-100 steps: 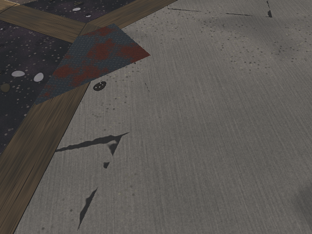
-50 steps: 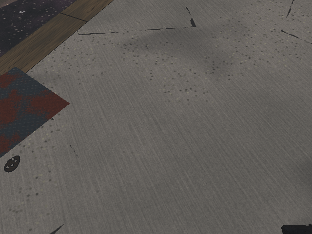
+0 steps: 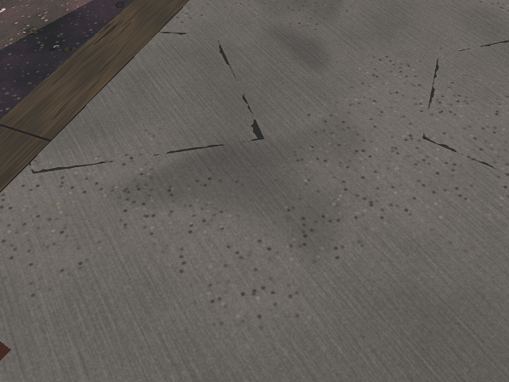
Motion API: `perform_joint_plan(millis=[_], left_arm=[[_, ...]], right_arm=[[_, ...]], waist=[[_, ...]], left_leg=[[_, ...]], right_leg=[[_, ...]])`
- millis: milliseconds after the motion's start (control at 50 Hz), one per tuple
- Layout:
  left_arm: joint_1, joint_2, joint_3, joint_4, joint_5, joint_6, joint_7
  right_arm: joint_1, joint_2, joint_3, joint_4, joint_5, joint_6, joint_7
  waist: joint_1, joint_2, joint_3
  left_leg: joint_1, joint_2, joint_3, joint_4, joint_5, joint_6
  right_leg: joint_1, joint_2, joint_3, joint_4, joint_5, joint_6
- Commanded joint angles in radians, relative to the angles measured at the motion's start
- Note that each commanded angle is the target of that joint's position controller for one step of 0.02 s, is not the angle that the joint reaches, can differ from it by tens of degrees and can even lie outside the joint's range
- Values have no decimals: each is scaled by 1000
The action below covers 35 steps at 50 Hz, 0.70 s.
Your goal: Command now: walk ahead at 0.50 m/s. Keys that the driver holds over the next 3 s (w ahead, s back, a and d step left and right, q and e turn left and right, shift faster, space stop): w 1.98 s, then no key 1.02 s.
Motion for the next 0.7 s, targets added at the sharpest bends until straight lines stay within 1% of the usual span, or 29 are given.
perform_joint_plan(millis=[20, 60, 80, 120, 140, 160, 180, 200, 220, 240, 260, 280, 300, 320, 340, 360, 380, 420, 440, 480, 520, 560, 600, 640, 660, 680, 700], left_arm=[[-6, 175, 40, -39, -11, -11, 10], [26, 178, 42, -14, -14, 0, 12], [34, 181, 43, -4, -15, 6, 15], [36, 190, 47, 10, -16, 18, 20], [27, 197, 49, 12, -15, 24, 22], [8, 201, 48, 12, -15, 30, 24], [8, 176, 37, 7, -8, 33, 27], [69, 102, 10, -23, 7, 22, 25], [141, 29, -14, -11, 7, 2, 18], [51, 137, 13, -19, -19, -14, 11], [-37, 164, 21, -50, -35, -23, 8], [-86, 156, 20, -59, -25, -26, 12], [-94, 146, 24, -59, -12, -20, 15], [-69, 129, 24, -52, -9, -10, 15], [-49, 107, 21, -44, -9, 0, 16], [-43, 90, 18, -41, -8, 10, 18], [-62, 84, 17, -48, -4, 16, 21], [-132, 80, 15, -71, 3, 19, 23], [-163, 75, 13, -78, 5, 16, 21], [-228, 59, 6, -92, 3, 9, 13], [-299, 49, 0, -108, -1, 2, 5], [-359, 51, -2, -128, -8, -3, -5], [-401, 60, -2, -147, -11, -7, -16], [-407, 76, 2, -158, -11, -11, -26], [-386, 88, 6, -154, -10, -13, -28], [-334, 106, 15, -141, -8, -15, -28], [-216, 137, 34, -104, -5, -15, -23]], right_arm=[[-104, -36, 0, -82, 7, -18, 13], [-151, -45, 0, -105, 11, -22, 24], [-165, -51, -1, -115, 11, -24, 29], [-155, -67, -6, -121, 10, -28, 37], [-119, -81, -12, -114, 9, -30, 37], [-31, -105, -26, -90, 7, -31, 33], [125, -155, -51, -45, 4, -30, 24], [272, -244, -74, -24, -15, -27, 15], [326, -250, -76, -3, 0, -19, 18], [311, -167, -51, -6, 11, -17, 17], [233, -147, -42, -17, 11, -16, 13], [168, -129, -37, -28, 2, -16, 13], [126, -102, -30, -34, -9, -19, 15], [104, -85, -25, -35, -17, -23, 17], [97, -81, -25, -32, -13, -28, 18], [99, -87, -27, -24, -8, -34, 18], [105, -98, -31, -15, -5, -38, 16], [131, -119, -38, 3, -5, -37, 7], [143, -124, -39, 11, -4, -35, 3], [164, -131, -40, 24, 0, -29, -4], [201, -144, -42, 42, 7, -25, -8], [244, -153, -45, 65, 13, -17, -10], [268, -157, -47, 84, 16, -6, -12], [268, -165, -53, 96, 20, 5, -17], [262, -171, -56, 98, 20, 10, -20], [246, -179, -58, 97, 21, 14, -22], [230, -170, -54, 95, 20, 20, -24]], waist=[[2, -91, 51], [12, -92, 63], [10, -95, 64], [-8, -109, 49], [-32, -123, 25], [-86, -126, -31], [-153, -107, -139], [-170, 28, -304], [-153, 231, -410], [-185, 139, -327], [-167, 91, -185], [-140, 23, -108], [-108, 14, -59], [-77, 35, -54], [-61, 41, -51], [-52, 41, -43], [-49, 33, -26], [-62, 12, 2], [-70, 7, 9], [-92, 8, 21], [-119, 5, 35], [-142, 4, 49], [-148, 8, 61], [-132, 17, 58], [-115, 25, 45], [-81, 35, 13], [-17, 26, -59]], left_leg=[[68, -29, 25, -120, 100, 6], [40, -37, 18, -168, 62, 23], [31, -41, 16, -187, 27, 35], [65, -56, 25, -217, -51, 60], [130, -77, 45, -227, -91, 75], [267, -110, 79, -253, -95, 97], [507, -101, 72, -240, -64, 132], [897, 129, -227, -200, -64, 241], [1100, 269, -620, -339, -266, 342], [1050, 243, -612, -396, -396, 302], [909, 216, -479, -424, -364, 267], [769, 181, -387, -453, -278, 254], [659, 149, -317, -486, -189, 248], [592, 125, -272, -515, -140, 245], [555, 112, -237, -543, -115, 251], [526, 108, -203, -563, -80, 258], [510, 105, -174, -581, -50, 264], [514, 100, -131, -604, -6, 265], [523, 89, -104, -608, 5, 255], [527, 63, -51, -612, 17, 231], [540, 56, -23, -613, -5, 218], [587, 77, -27, -600, -24, 218], [658, 109, -38, -571, -13, 212], [720, 139, -50, -527, 37, 197], [741, 146, -52, -497, 93, 188], [749, 137, -40, -434, 225, 175], [727, 96, -3, -292, 364, 152]], right_leg=[[-65, -265, 125, -98, 195, -147], [16, -296, 135, -66, 210, -141], [56, -313, 142, -43, 233, -134], [115, -333, 150, 7, 315, -116], [129, -329, 144, 54, 428, -105], [121, -300, 116, 161, 591, -86], [42, -246, 74, 350, 622, -56], [-275, -152, 22, 703, 343, 1], [-562, -8, 86, 957, -366, 41], [-674, -61, 174, 1056, -381, 29], [-721, -113, 137, 1046, -287, 19], [-693, -155, 112, 997, -199, 21], [-644, -185, 111, 945, -142, 27], [-582, -204, 117, 919, -108, 31], [-550, -209, 113, 896, -92, 39], [-543, -214, 106, 870, -78, 49], [-559, -218, 102, 836, -49, 59], [-609, -224, 99, 732, 49, 77], [-616, -222, 96, 668, 109, 81], [-594, -205, 79, 535, 218, 80], [-561, -181, 56, 427, 289, 78], [-559, -167, 51, 367, 301, 73], [-579, -160, 59, 322, 265, 57], [-569, -152, 62, 289, 194, 31], [-532, -142, 54, 279, 156, 19], [-448, -117, 31, 265, 126, 2], [-278, -86, 0, 240, 132, -24]])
